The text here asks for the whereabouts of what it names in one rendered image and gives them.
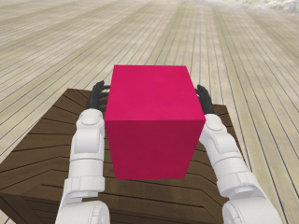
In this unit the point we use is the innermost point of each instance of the left robot upper arm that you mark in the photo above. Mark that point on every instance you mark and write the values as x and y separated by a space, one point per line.
91 212

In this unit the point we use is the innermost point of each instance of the robot right forearm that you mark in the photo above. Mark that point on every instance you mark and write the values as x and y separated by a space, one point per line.
235 181

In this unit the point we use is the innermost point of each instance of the right robot upper arm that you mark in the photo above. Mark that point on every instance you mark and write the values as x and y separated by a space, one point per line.
251 210

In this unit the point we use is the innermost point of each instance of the left robot hand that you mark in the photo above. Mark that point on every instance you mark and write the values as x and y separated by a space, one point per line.
95 95

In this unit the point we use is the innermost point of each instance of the right robot hand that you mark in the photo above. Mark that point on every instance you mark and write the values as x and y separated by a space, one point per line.
205 100

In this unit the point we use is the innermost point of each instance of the robot left forearm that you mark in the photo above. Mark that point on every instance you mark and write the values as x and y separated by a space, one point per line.
85 177

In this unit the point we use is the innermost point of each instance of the carton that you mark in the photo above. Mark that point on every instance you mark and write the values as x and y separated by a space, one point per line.
153 121

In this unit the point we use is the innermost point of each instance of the pedestal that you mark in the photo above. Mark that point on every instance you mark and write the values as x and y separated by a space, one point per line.
32 176

